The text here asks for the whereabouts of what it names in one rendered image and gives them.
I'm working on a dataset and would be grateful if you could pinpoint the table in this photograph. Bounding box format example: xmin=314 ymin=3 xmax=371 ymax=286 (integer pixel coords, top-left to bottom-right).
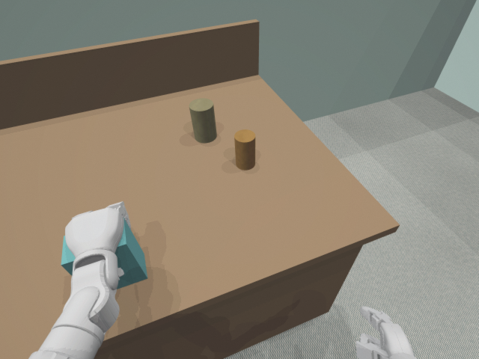
xmin=0 ymin=19 xmax=400 ymax=359

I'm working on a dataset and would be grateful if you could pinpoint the right robot hand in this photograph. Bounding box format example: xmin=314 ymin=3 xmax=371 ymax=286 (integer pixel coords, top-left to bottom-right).
xmin=356 ymin=306 xmax=414 ymax=359

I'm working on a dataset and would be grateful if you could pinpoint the left robot hand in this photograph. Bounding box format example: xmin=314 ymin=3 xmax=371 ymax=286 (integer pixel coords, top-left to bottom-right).
xmin=65 ymin=201 xmax=131 ymax=280

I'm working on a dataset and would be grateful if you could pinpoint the sponge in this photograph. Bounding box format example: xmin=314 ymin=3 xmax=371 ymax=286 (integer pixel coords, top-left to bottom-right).
xmin=61 ymin=218 xmax=147 ymax=289

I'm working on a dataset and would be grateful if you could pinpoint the robot left forearm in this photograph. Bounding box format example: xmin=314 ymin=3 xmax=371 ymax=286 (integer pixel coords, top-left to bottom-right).
xmin=29 ymin=249 xmax=120 ymax=359

